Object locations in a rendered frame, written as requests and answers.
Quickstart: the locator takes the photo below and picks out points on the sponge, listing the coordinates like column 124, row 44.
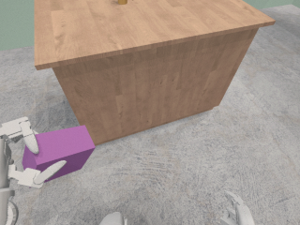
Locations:
column 73, row 144

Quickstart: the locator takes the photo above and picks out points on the robot right hand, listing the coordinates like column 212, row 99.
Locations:
column 241, row 216

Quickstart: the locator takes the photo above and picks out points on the robot left forearm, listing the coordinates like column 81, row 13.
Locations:
column 9, row 211

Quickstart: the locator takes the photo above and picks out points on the table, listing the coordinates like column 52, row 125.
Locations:
column 128, row 68

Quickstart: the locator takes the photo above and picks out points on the robot left hand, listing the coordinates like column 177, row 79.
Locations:
column 12, row 132

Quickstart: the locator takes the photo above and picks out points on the robot left thigh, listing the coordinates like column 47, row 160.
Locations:
column 114, row 219

